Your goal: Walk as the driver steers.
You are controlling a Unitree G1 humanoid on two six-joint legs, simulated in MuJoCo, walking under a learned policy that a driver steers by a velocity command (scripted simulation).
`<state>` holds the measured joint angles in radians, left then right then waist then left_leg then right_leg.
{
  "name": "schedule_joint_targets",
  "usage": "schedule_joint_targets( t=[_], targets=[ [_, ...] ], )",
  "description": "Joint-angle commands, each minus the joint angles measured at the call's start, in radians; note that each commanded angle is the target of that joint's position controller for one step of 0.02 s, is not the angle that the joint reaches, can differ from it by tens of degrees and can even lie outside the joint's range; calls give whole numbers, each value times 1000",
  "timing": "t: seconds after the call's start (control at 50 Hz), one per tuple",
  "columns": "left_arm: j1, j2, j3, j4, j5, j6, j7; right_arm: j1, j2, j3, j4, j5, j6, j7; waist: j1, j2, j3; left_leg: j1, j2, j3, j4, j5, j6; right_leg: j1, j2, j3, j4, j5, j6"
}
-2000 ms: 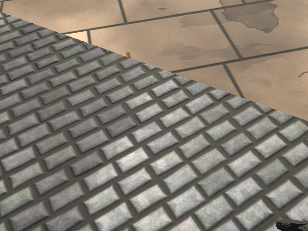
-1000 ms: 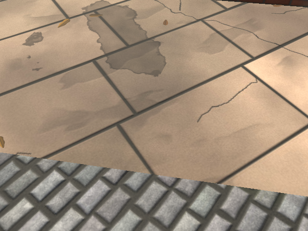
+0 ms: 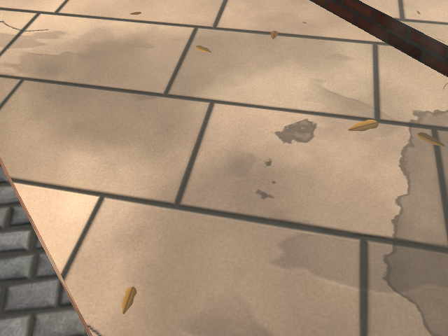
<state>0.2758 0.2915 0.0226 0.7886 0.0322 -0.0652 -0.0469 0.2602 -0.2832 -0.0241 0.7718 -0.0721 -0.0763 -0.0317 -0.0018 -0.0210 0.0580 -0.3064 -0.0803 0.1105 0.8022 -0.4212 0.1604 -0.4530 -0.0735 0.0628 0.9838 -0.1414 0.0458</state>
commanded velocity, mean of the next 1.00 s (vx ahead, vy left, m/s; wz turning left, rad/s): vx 1.00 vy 0.00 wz -0.81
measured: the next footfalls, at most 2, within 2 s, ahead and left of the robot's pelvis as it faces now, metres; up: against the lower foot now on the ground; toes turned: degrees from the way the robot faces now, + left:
right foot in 0.14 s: +0.23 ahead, -0.12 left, -0.15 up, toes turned -5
left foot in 0.48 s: +0.66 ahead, -0.03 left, -0.15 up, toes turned -24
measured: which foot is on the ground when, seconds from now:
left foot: down 0.00-0.12, up 0.14-0.46, down 0.48-0.92, up 0.94-1.00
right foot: up 0.00-0.12, down 0.14-0.48, up 0.50-0.90, down 0.92-1.00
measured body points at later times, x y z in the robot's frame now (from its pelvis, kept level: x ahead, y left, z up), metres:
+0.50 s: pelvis +0.45 -0.09 -0.14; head +0.48 -0.10 +0.31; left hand +0.43 +0.17 -0.27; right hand +0.68 -0.35 -0.16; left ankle +0.62 -0.02 -0.85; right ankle +0.20 -0.12 -0.81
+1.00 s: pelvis +0.84 -0.31 -0.15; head +0.87 -0.33 +0.30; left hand +1.15 -0.28 -0.26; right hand +0.65 -0.49 -0.28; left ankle +0.79 -0.06 -0.70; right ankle +0.88 -0.36 -0.85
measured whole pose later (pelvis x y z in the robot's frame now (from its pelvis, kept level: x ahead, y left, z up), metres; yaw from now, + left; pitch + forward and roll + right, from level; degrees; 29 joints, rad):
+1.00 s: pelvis +0.84 -0.31 -0.15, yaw -51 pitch +0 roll +0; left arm 0.13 0.31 0.04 0.73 0.03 0.00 -0.03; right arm 0.38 -0.23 -0.01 0.83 -0.03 -0.07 -0.01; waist -0.04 -0.02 0.07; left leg -0.19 0.05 0.04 1.41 -0.38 -0.03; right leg -0.46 0.17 -0.11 0.74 -0.29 -0.21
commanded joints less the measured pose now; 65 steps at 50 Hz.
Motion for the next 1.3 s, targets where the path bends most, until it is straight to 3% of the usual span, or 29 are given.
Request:
schedule_joint_targets(
  t=[0.02, 0.06, 0.1, 0.14, 0.16, 0.18, 0.22, 0.24, 0.26, 0.3, 0.38, 0.44, 0.48, 0.5, 0.52, 0.56, 0.64, 0.82, 0.9, 0.92, 0.94, 0.96, 0.98, 1.02, 1.06, 1.12, 1.24, 1.28, 1.3],
  targets=[
    [290, 84, 37, 24, -25, 43, -29, -251, -84, -9, -46, 46, -123, -33, 226, 24, -61, -456, 198, -127, -237, -119, -51, 452, 14, -94, -140, 543, 24],
    [382, 8, 16, 67, -38, 68, -32, -249, -92, -16, 3, 65, -146, -18, 248, 20, -56, -439, 214, -68, -164, -121, -71, 527, 1, -98, -173, 567, -9],
    [429, 58, 43, 110, -20, 75, -30, -273, -59, -16, 24, 33, -118, -1, 258, 28, 26, -266, 191, 3, 37, 40, -79, 426, -8, -124, -326, 452, -84],
    [670, 69, 64, 211, 14, 63, -28, -370, -50, -15, -2, 44, -69, 10, 405, -185, 16, -300, 76, 73, 699, 31, -63, 588, -21, -68, -612, 425, -215],
    [627, 52, 50, 240, 17, 52, -27, -374, 23, 5, -39, 28, -45, 19, 323, -301, 93, -401, 22, 66, 966, -222, -43, 520, 29, -75, -546, 434, -189],
    [556, 24, 21, 243, -9, 25, -3, -249, 97, 35, -150, 7, -52, 34, 84, -396, 114, -651, 31, -43, 902, -123, -57, 580, 32, 236, -398, 794, -172],
    [428, 73, 49, 169, -13, 0, 32, -156, 41, 40, -104, -16, -75, 35, 24, -58, -4, -760, 107, -134, 732, 81, -94, 671, -130, 570, -551, 493, -276],
    [272, 251, 95, 120, 13, -4, 68, -120, 42, 47, -114, -18, -77, 45, -38, -218, -116, -753, 148, -226, 709, 10, -138, 573, -308, 1015, -711, 13, -441],
    [224, 166, 80, 106, 16, -16, 81, -244, -56, 24, -120, -10, -67, 50, -22, 53, -5, -768, 198, -269, 645, 73, -189, 449, -306, 1011, -753, -111, -467],
    [306, 64, 52, 154, -1, -14, 76, -440, -56, 28, -176, 26, -36, 58, 34, 121, 106, -718, 200, -242, 383, 131, -215, 304, -198, 800, -717, -102, -435],
    [303, 63, 71, 164, -32, 3, 45, -527, 25, 67, -236, 57, -25, 75, 113, -52, 98, -186, 66, -41, -114, 350, -179, 96, 23, 389, -801, 340, -291],
    [251, 121, 93, 148, -48, -22, 24, -259, -61, 25, -173, 64, -25, 30, -4, -2, -100, 169, -5, -63, -267, 389, -133, 237, 64, 306, -532, 748, -207],
    [105, 141, 104, 95, -40, -41, 20, 180, -169, -36, -65, 57, -28, -9, -233, -12, -333, 627, 149, -191, -228, 231, -113, 68, 139, 241, -59, 557, -164],
    [101, -16, 73, 59, -38, -44, 27, 293, -215, -54, -34, 21, -22, -21, -214, 181, -412, 787, 426, -510, -286, -28, -86, -118, 198, 159, 258, -290, -168],
    [155, -3, 65, -8, -72, -30, 33, 160, -226, -61, -51, 12, -12, -10, -97, 336, -394, 708, 517, -919, -501, -203, -34, -263, 175, 93, 384, -284, -171],
    [76, 14, 63, 16, -24, 8, 30, -31, -46, -37, -76, 21, -9, 5, -52, 140, -98, 411, 438, -667, -548, -220, -15, -324, 62, 31, 371, -136, -166],
    [-48, -45, 43, -54, 1, 56, -16, 74, 21, -24, 41, 48, -40, 16, -7, 131, -9, 254, 351, -288, -591, 191, -76, -328, -28, 8, 313, -99, -147],
    [-343, 34, 0, -202, -2, 61, -62, 148, -122, -40, 89, 50, -64, 13, 20, 53, 55, 241, 265, 166, -621, 1109, -166, -88, 87, -261, -192, 178, -203],
    [109, 158, 50, -65, -1, 54, -24, 93, -228, -61, 47, 41, -8, -14, 262, 133, -177, 217, 349, 129, 23, 1504, -153, 427, 181, -199, -265, 12, -300],
    [235, 197, 81, -8, -13, 51, 2, 79, -211, -62, 42, 30, 6, 1, 289, 50, -221, 30, 270, 126, 390, 937, -147, 654, 158, -106, -342, -35, -337],
    [151, 279, 103, -14, -31, 63, 26, 73, -87, -34, -8, 16, -3, 21, 171, -189, -159, -291, 95, 106, 785, -41, -164, 725, 2, 163, -319, 71, -373],
    [127, 358, 117, -69, 3, 75, 27, 105, -108, -31, -130, 48, -23, 21, 117, -196, -369, -574, 60, -116, 954, -93, -190, 978, -167, 634, -516, -69, -576],
    [135, 308, 117, -80, -1, 77, 40, 8, -145, -26, -148, 37, -50, 22, 145, -2, -293, -639, 112, -196, 853, -3, -180, 883, -191, 738, -694, -248, -534],
    [57, 223, 96, -52, -8, 55, 53, -22, -138, -21, -138, 25, -50, 22, 30, 126, -42, -545, 178, -191, 642, 40, -189, 532, -117, 586, -760, -145, -459],
    [9, 173, 75, -60, -17, 20, 59, 22, -118, -15, -126, -6, -3, 24, -52, 138, 10, -405, 216, -196, 516, 2, -224, 292, -38, 449, -762, 8, -439],
    [-2, 177, 74, -63, -24, -15, 48, -132, -74, 0, -207, 4, 24, 38, -46, 89, 59, -284, 228, -145, 218, 110, -252, 60, 57, 341, -813, 53, -409],
    [70, 212, 100, -52, -35, -17, 32, -242, -87, 4, -245, 55, 17, 47, 35, -12, -20, 2, 129, -134, -213, 474, -201, 177, 74, 342, -723, 302, -281],
    [87, 246, 105, -39, -23, -14, 37, -82, -153, -26, -195, 49, 10, 31, -38, 0, -134, 139, 72, -107, -236, 325, -173, 324, 63, 322, -494, 598, -239],
    [54, 261, 104, -39, -16, -16, 34, 104, -183, -45, -150, 45, 6, 16, -155, 22, -221, 327, 73, -80, -240, 273, -159, 284, 83, 279, -256, 644, -212]
  ],
)
Keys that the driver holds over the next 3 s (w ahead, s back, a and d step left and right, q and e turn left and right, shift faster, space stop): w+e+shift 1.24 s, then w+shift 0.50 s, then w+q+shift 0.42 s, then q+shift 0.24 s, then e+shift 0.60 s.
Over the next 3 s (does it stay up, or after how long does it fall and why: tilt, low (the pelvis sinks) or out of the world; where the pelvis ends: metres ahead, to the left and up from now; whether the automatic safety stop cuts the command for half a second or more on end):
stays up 1.64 -1.65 0.04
